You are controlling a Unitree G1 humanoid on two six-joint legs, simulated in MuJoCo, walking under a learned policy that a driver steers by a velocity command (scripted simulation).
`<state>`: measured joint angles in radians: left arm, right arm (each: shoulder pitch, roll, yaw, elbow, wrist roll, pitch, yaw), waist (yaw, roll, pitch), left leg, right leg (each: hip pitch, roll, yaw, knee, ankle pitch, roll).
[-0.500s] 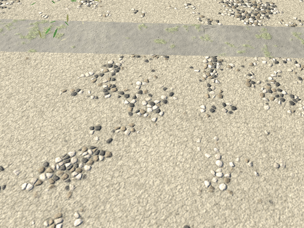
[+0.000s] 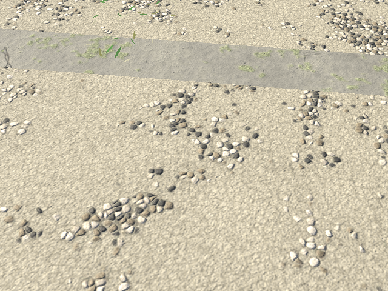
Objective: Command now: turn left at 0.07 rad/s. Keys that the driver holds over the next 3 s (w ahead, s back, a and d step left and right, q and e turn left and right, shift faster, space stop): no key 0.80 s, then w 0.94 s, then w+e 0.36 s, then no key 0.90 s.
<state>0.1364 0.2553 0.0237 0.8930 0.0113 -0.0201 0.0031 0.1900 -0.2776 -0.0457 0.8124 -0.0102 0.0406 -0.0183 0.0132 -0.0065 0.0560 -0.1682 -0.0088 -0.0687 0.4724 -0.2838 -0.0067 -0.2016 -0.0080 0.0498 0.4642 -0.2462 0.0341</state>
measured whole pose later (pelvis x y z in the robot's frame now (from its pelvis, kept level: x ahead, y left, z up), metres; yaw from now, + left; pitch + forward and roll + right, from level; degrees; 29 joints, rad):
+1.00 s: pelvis +0.02 -0.01 -0.01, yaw -1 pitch -1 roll +0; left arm 0.26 0.24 0.02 1.10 -0.02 -0.05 0.02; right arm 0.33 -0.26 -0.03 1.02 0.02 -0.02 -0.03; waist 0.00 0.02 -0.01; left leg -0.15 -0.01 -0.06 0.53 -0.37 0.02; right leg -0.25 0.00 -0.01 0.64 -0.42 -0.04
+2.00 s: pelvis +0.53 -0.02 -0.01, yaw -6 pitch +2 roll +3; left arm 0.06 0.24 0.03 0.82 -0.02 -0.08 -0.05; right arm 0.36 -0.27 -0.06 1.00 0.01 -0.07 -0.01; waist -0.06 -0.02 0.02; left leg 0.12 -0.03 0.13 0.23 -0.38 0.00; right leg -0.56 -0.05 -0.03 0.55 -0.04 -0.08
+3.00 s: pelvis +0.83 -0.09 -0.01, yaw -15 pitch -1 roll +0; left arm 0.28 0.21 0.04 0.99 0.01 -0.02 0.03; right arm 0.14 -0.23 -0.04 0.99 0.00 -0.01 -0.02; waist 0.00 0.01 0.03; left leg -0.31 0.01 -0.01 0.51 -0.18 -0.01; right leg -0.17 0.00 0.02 0.53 -0.35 0.00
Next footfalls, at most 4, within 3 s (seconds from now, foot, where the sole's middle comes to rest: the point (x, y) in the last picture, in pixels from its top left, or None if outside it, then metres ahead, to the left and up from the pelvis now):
1.48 left None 0.41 0.11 -0.78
2.02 right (240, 229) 0.72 -0.14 -0.78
2.48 left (201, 176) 0.96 0.01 -0.78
2.74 right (257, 210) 0.80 -0.21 -0.78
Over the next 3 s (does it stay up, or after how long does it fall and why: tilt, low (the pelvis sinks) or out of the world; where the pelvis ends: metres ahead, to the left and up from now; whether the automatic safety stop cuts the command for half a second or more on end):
stays up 0.83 -0.09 -0.01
